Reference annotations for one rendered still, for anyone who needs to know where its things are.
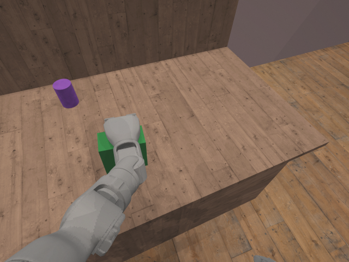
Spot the robot left upper arm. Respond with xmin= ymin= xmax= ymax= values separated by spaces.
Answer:
xmin=5 ymin=190 xmax=125 ymax=262

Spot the robot left forearm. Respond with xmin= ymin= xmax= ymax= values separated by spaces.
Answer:
xmin=59 ymin=139 xmax=147 ymax=229

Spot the robot left hand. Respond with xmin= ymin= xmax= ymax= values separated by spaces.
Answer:
xmin=104 ymin=113 xmax=140 ymax=146

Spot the sponge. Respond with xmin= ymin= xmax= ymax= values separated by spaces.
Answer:
xmin=97 ymin=126 xmax=148 ymax=174

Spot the table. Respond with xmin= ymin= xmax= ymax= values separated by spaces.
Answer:
xmin=0 ymin=0 xmax=329 ymax=262

